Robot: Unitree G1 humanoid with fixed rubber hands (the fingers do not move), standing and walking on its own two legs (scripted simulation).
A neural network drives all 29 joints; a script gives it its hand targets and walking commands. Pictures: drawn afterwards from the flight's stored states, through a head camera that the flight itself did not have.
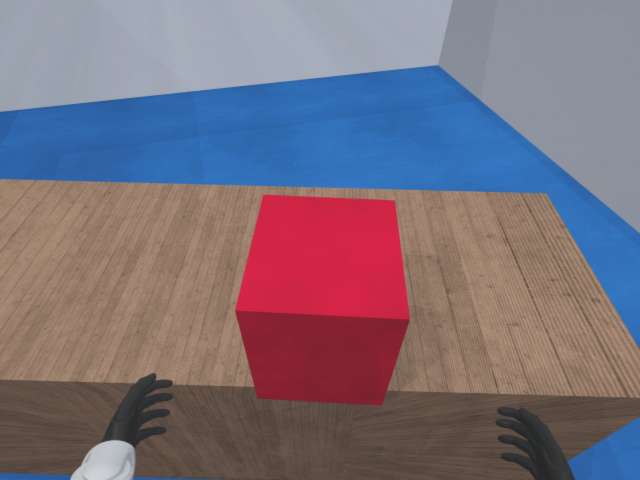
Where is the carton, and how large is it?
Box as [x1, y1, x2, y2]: [235, 195, 409, 405]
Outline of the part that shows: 263,195 235,309 257,397 381,405 409,320 394,200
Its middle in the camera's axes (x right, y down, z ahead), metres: +0.00 +0.09 +0.61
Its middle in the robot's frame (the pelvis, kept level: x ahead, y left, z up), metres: +0.39 +0.03 -0.03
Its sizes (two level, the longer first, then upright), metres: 0.210 0.200 0.250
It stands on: a pedestal, 0.62 m high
